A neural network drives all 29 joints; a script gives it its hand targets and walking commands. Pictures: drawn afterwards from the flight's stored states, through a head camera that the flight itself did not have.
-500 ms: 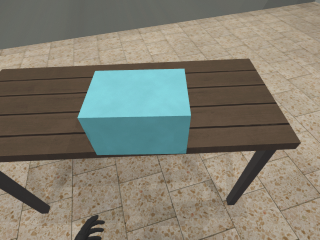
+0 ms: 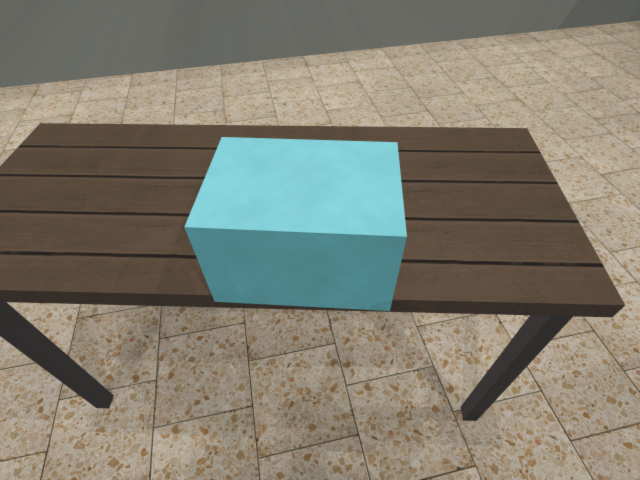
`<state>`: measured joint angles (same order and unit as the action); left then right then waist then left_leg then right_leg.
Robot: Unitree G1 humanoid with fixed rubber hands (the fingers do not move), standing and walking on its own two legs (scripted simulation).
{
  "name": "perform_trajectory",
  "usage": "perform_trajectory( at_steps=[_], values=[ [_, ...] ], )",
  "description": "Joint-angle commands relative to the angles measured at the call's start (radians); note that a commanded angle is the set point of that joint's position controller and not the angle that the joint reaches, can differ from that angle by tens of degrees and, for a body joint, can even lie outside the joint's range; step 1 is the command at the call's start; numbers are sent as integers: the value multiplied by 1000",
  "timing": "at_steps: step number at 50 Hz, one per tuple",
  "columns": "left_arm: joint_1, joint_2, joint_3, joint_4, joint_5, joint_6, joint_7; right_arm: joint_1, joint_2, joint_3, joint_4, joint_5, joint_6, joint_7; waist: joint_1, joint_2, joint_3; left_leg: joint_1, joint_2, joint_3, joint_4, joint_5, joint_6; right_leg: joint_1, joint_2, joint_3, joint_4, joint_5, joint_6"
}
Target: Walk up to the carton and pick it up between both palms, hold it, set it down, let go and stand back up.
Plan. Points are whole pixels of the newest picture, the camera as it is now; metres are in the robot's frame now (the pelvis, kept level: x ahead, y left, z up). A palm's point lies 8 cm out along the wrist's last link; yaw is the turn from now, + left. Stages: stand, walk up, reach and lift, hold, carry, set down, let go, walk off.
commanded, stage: walk up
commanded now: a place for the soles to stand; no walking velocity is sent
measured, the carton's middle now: (304, 223) +0.49 +0.06 +0.02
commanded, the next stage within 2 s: none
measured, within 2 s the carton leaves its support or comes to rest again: neither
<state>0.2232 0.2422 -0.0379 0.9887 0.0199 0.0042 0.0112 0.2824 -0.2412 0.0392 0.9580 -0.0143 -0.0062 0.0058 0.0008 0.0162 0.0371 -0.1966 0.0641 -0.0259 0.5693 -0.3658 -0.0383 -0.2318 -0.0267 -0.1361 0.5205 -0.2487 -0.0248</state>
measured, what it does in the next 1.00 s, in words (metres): steps to the left: left foot, then right foot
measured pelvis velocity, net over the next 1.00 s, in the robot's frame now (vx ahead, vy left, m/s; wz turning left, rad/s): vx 0.07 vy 0.12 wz -0.18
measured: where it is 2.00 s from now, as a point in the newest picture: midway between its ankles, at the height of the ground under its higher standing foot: outside the picture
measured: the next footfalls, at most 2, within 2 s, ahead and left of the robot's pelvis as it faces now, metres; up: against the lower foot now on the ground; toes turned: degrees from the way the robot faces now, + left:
left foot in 0.28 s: +0.12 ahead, +0.22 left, +0.00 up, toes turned -7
right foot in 0.46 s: +0.09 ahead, -0.02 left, +0.00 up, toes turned -5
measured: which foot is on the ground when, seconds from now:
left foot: up 0.00-0.26, down 0.28-1.00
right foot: down 0.00-0.28, up 0.30-0.44, down 0.46-1.00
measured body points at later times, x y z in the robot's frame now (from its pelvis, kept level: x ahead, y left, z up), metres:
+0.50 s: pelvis +0.03 +0.11 -0.02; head +0.04 +0.11 +0.43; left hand +0.08 +0.36 -0.16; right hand +0.08 -0.14 -0.16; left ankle +0.08 +0.22 -0.73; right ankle +0.05 -0.02 -0.74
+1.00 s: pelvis +0.07 +0.12 -0.01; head +0.07 +0.10 +0.44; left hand +0.18 +0.36 -0.14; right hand +0.11 -0.16 -0.15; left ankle +0.08 +0.22 -0.73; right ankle +0.05 -0.02 -0.73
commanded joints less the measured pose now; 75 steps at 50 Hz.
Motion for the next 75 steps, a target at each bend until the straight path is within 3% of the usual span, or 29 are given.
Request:
perform_trajectory(
  at_steps=[1,4,7,8,11,13,14,15,16,17,20,23,24,25,27,28,33,34,46,47,51,54,60,64,66,69,70,72,75],
  values=[
    [246,254,101,-25,24,-19,44,11,-144,-48,-73,-61,30,21,76,-60,76,-500,16,8,312,-310,31,225,-456,613,-385,-603,-200],
    [183,196,90,-48,33,-41,62,-23,-120,-51,-120,-56,33,36,42,-146,116,-524,106,-68,386,-139,6,134,-437,527,-393,-482,-211],
    [131,185,86,-75,36,-59,55,-1,-132,-70,-118,-46,29,47,24,-115,74,-393,84,-39,386,-80,-3,33,-399,402,-386,-392,-190],
    [74,197,91,-86,38,-65,52,21,-117,-72,-116,-39,31,48,-8,-162,87,-343,105,-42,338,-36,0,-30,-393,341,-366,-329,-179],
    [-31,210,86,-124,44,-42,23,156,-97,-73,-61,-11,24,46,-69,-192,37,6,15,81,143,59,20,-270,-265,132,-230,-392,-110],
    [14,138,60,-105,50,-12,11,249,-151,-102,-25,-10,18,32,-101,0,29,184,-50,113,62,122,28,-399,-148,37,29,-421,-55],
    [67,77,29,-106,31,-1,-3,215,-187,-107,-50,-8,16,23,-81,167,66,48,62,-86,-140,-17,48,-362,-64,10,186,-411,-8],
    [97,49,21,-121,18,9,-9,174,-215,-104,-93,7,15,5,-68,232,101,-107,224,-403,-400,-317,97,-332,-7,103,365,-440,17],
    [129,92,38,-135,3,17,-4,134,-272,-107,-93,23,22,-15,-36,160,116,-244,272,-496,-463,-519,168,-279,-8,174,441,-469,16],
    [171,93,36,-120,-3,22,1,58,-273,-103,-101,15,29,-23,5,195,133,-284,278,-449,-461,-560,208,-249,-29,176,494,-414,23],
    [236,99,39,-96,16,-5,24,-37,-205,-74,-117,-2,18,-21,30,213,56,-204,258,-306,-349,-189,214,-177,-60,164,353,-298,22],
    [262,85,36,-87,6,-26,17,-98,-163,-51,-123,-11,21,-11,76,70,20,-252,227,-162,-235,-103,164,52,-45,158,45,-39,-12],
    [229,97,38,-103,5,-26,12,-48,-135,-39,-121,3,17,-8,51,-20,17,-291,211,-160,-229,-120,129,88,-52,226,-16,-11,-27],
    [167,113,37,-123,-3,-25,8,-43,-136,-35,-111,21,21,-7,29,-32,59,-255,137,-85,-221,-191,107,-4,-67,321,-72,-97,-39],
    [113,133,40,-118,-24,-30,-3,-30,-132,-30,-81,18,24,-9,-5,-19,84,-110,76,-36,-184,-134,96,-166,-57,335,-98,-160,-40],
    [109,120,31,-110,-26,-32,-2,-43,-141,-30,-63,16,20,-10,-8,28,120,-84,80,-19,-189,-85,97,-184,-49,331,-97,-91,-29],
    [116,105,26,-105,-14,-52,2,-39,-135,-29,-43,12,-4,-12,-13,-76,-63,53,103,47,-127,285,115,-49,-48,308,-7,303,-26],
    [108,99,29,-107,-13,-50,5,-52,-144,-33,-51,7,-3,-13,-15,-43,-62,71,102,77,-128,319,115,-64,-42,300,5,337,-25],
    [99,126,43,-138,-9,-28,23,-109,-166,-45,-84,5,39,-8,0,-6,-60,92,113,149,-122,228,127,-120,-24,325,68,305,-21],
    [83,142,41,-132,-5,-26,23,-112,-159,-43,-81,2,44,-8,-2,-54,-30,93,105,159,-113,217,115,-144,-20,321,67,279,-20],
    [89,150,43,-160,-11,-18,26,-134,-181,-48,-103,1,52,-6,6,3,-28,78,136,163,-119,140,135,-157,-4,320,105,243,-26],
    [74,144,46,-178,-9,-16,25,-112,-181,-46,-104,-1,58,-10,4,-40,-14,64,154,150,-126,82,141,-181,10,323,95,174,-23],
    [95,183,57,-201,-26,-24,23,-120,-185,-42,-120,-7,64,0,17,-86,-4,73,87,171,-35,58,110,-233,-32,465,23,198,-66],
    [59,188,54,-215,-21,-20,25,-69,-171,-44,-126,-5,58,3,-25,-100,-26,117,60,148,-37,17,99,-263,-33,537,-35,162,-75],
    [48,183,53,-220,-21,-16,22,-34,-158,-37,-126,1,44,4,-34,-155,-51,143,87,121,-92,13,114,-260,3,480,2,144,-57],
    [64,133,40,-221,-18,-7,18,-43,-222,-62,-111,-3,34,-5,-15,15,-2,94,240,68,-236,-35,184,-264,53,329,185,75,-1],
    [68,137,46,-212,-12,-6,18,-47,-233,-60,-117,-7,34,-11,1,15,17,73,306,32,-251,-11,216,-260,57,292,238,9,11],
    [104,119,46,-216,1,-7,16,-88,-227,-55,-115,-15,29,-8,22,78,21,22,340,101,-210,124,209,-173,14,278,171,-44,5],
    [107,187,63,-199,-17,-27,11,-93,-176,-37,-129,-8,44,6,9,-73,-33,51,108,236,-9,68,90,-134,-19,423,10,290,-49]
  ],
)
